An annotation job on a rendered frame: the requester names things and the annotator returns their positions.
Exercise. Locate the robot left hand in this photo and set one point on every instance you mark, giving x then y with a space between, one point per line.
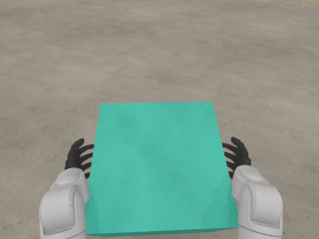
74 158

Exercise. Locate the robot left forearm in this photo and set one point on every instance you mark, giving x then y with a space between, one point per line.
62 208

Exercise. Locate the carton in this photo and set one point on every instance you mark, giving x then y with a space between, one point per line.
158 168

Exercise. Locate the robot right forearm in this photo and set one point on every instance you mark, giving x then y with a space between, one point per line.
260 211

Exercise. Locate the robot right hand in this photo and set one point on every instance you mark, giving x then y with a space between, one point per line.
241 155

